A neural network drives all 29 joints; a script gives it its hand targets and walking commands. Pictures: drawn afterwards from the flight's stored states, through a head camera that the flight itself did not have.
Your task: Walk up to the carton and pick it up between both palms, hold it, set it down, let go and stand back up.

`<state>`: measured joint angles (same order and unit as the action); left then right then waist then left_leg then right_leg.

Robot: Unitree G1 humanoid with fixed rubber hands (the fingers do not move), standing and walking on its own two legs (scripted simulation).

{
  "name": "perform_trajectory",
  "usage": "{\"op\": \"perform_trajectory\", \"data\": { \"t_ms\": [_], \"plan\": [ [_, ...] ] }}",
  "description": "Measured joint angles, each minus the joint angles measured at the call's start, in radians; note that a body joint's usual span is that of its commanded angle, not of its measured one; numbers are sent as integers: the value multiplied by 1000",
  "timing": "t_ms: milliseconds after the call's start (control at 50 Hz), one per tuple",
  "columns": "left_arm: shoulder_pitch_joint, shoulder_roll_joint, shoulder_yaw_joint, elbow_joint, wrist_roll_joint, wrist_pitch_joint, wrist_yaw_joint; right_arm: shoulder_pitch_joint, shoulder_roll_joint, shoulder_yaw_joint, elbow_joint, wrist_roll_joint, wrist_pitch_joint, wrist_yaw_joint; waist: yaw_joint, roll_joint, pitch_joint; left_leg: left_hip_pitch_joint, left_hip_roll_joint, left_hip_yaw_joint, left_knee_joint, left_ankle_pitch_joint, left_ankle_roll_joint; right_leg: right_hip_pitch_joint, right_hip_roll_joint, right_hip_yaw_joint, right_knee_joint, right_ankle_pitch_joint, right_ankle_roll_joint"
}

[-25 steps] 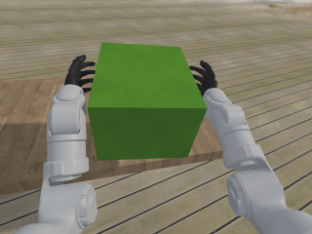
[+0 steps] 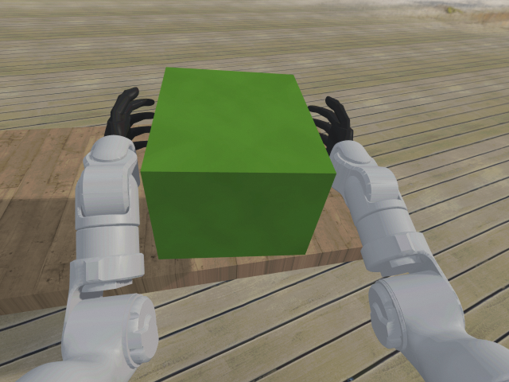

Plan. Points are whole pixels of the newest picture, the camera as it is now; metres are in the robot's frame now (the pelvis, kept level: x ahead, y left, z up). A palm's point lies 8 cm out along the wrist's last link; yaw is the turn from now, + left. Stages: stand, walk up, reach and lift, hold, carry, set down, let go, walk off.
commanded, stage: hold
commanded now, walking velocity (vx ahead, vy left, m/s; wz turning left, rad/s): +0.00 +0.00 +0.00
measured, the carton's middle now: (233, 157) +0.41 +0.02 +0.19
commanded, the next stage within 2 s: set down in 0.16 s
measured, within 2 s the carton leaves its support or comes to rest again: neither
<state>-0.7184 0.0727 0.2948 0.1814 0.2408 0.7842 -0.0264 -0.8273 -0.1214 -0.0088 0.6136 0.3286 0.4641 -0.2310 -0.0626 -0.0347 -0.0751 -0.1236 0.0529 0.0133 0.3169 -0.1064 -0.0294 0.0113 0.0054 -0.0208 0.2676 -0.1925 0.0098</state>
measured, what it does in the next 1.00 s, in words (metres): stands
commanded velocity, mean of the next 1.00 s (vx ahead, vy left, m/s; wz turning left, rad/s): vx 0.00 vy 0.00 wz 0.00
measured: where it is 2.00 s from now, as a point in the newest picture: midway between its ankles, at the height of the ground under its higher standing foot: outside the picture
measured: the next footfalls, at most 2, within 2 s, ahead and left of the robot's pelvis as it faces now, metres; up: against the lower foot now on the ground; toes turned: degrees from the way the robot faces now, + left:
none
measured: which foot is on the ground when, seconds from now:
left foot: down 0.00-1.00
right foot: down 0.00-1.00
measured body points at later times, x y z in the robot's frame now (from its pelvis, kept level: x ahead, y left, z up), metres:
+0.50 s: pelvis +0.00 +0.00 +0.00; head -0.06 +0.03 +0.45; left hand +0.39 +0.19 +0.26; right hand +0.40 -0.13 +0.24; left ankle +0.05 +0.14 -0.75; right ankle -0.02 -0.12 -0.75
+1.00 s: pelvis +0.02 -0.01 +0.00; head -0.01 +0.03 +0.45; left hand +0.42 +0.17 +0.20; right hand +0.42 -0.15 +0.17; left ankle +0.05 +0.14 -0.75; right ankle -0.02 -0.12 -0.75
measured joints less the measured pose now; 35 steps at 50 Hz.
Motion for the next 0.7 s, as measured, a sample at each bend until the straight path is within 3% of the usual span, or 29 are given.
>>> {"op": "perform_trajectory", "data": {
  "t_ms": [200, 360, 600, 700],
  "plan": [
    [19, 0, -11, -33, 3, 16, 0, 17, 5, -1, -17, 8, 2, -1, -10, -4, 5, 3, -3, -2, 7, -6, 1, 8, -3, -2, -2, -2, 2],
    [-9, -4, 15, 6, -6, -16, 0, 0, 1, 5, 2, -10, -17, 0, -9, -7, 9, 20, -7, 1, -7, 0, 5, 20, -7, 1, -7, 0, 3],
    [-81, -21, 90, 155, 97, -211, -67, -36, 85, -146, 170, -220, -232, 78, 22, -30, 47, 83, -22, -2, -61, 15, 7, 67, -20, -5, -19, -10, 1],
    [-47, -32, 74, 148, 114, -254, -81, 30, 105, -154, 177, -256, -319, 85, 27, -46, 97, 106, -23, -12, -59, 8, 2, 101, -20, -17, -32, -15, -2]
  ]
}}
